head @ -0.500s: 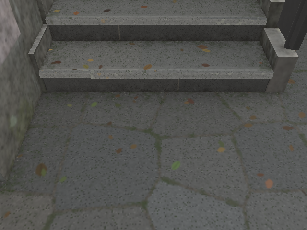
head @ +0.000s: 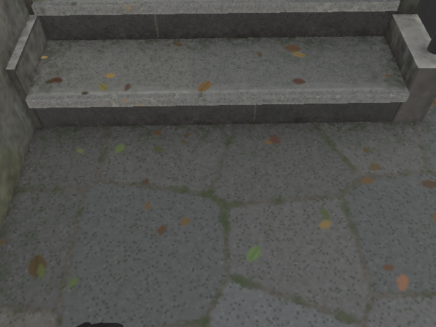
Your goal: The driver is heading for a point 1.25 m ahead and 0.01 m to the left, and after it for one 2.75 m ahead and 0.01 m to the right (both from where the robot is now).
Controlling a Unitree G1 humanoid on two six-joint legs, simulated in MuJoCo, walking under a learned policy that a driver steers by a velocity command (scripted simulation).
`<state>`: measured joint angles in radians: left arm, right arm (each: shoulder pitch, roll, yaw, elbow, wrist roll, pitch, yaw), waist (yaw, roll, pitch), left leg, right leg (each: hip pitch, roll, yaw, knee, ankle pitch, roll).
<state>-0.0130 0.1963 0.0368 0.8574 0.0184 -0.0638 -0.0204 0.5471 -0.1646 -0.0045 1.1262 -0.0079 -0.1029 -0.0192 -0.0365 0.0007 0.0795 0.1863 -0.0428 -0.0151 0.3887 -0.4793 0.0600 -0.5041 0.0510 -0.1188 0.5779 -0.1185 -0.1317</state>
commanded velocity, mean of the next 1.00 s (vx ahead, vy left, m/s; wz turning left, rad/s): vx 0.49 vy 0.00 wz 0.00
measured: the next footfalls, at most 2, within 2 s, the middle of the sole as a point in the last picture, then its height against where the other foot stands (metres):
left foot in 0.58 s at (188, 309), level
right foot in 1.14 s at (240, 219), level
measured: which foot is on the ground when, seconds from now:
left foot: down 0.00-0.02, up 0.04-0.56, down 0.58-1.00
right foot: down 0.00-0.60, up 0.62-1.00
